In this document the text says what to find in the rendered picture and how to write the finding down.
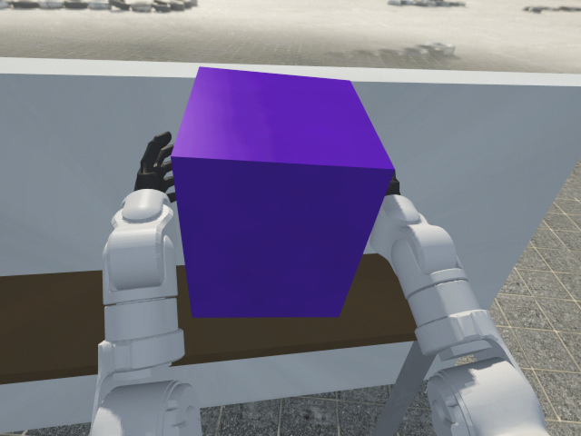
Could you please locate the right robot upper arm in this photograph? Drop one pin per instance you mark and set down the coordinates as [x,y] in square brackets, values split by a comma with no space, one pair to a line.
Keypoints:
[483,398]

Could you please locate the carton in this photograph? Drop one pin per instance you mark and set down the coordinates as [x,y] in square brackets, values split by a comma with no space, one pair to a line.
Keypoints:
[279,180]

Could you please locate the table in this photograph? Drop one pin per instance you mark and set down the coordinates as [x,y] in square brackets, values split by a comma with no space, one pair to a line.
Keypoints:
[51,325]

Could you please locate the right robot forearm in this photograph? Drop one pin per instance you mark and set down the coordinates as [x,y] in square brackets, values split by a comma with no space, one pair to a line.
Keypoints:
[449,319]

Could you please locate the robot left hand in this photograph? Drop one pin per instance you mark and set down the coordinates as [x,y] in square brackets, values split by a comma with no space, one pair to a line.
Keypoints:
[152,170]

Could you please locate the left robot upper arm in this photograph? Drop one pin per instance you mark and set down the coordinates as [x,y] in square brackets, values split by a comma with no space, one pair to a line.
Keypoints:
[163,408]

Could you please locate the robot right hand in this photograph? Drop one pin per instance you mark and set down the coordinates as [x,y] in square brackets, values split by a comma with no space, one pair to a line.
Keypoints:
[393,186]

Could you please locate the left robot forearm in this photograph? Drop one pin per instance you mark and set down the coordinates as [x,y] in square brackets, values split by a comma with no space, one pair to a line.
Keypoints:
[139,272]

